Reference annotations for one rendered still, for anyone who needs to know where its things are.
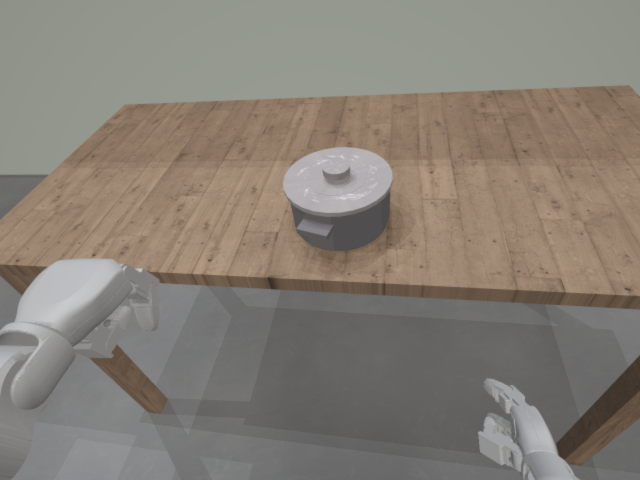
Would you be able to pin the table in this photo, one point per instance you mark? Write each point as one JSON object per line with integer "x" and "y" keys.
{"x": 523, "y": 196}

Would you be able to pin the pot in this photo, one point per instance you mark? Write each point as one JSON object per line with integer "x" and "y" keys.
{"x": 345, "y": 232}

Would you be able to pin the right robot forearm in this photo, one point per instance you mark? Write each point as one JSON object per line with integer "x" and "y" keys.
{"x": 542, "y": 465}

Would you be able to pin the left robot forearm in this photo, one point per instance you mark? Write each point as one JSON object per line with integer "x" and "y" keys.
{"x": 33, "y": 359}

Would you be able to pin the lid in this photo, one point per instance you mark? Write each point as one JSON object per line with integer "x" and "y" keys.
{"x": 368, "y": 183}

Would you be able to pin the right robot hand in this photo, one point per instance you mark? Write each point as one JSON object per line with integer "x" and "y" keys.
{"x": 508, "y": 442}

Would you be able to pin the left robot hand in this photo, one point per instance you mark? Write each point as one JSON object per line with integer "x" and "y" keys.
{"x": 76, "y": 296}

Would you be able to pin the knob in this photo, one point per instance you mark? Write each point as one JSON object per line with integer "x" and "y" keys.
{"x": 336, "y": 169}

